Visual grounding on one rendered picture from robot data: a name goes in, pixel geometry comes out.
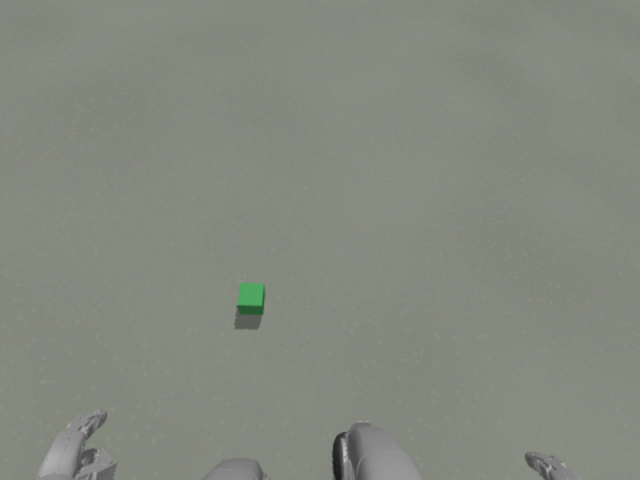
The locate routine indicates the left robot hand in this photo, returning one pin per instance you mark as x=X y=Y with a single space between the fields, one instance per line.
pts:
x=65 y=453

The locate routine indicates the cube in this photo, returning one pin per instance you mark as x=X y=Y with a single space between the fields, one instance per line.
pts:
x=251 y=299

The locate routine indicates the right robot hand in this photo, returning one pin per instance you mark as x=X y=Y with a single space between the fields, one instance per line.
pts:
x=550 y=467

